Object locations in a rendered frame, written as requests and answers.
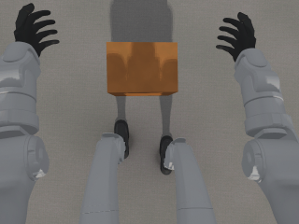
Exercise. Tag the right robot hand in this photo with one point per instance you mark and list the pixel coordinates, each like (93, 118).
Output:
(245, 38)

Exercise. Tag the left robot upper arm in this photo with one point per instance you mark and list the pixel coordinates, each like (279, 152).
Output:
(23, 159)

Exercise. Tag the robot shin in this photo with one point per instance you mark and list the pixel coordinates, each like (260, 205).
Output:
(178, 140)
(106, 135)

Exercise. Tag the left robot hand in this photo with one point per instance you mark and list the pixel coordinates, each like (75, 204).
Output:
(26, 29)

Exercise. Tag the robot right forearm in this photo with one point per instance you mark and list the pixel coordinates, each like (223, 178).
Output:
(266, 116)

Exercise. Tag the robot right shin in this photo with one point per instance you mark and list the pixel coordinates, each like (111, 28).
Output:
(178, 140)

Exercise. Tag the robot left forearm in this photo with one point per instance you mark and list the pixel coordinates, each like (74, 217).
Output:
(19, 70)

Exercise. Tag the robot left shin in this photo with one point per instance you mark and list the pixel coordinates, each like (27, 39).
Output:
(106, 135)

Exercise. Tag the carton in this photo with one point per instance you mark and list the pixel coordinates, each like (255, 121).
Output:
(142, 68)

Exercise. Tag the right robot upper arm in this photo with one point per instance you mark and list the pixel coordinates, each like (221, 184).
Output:
(274, 165)

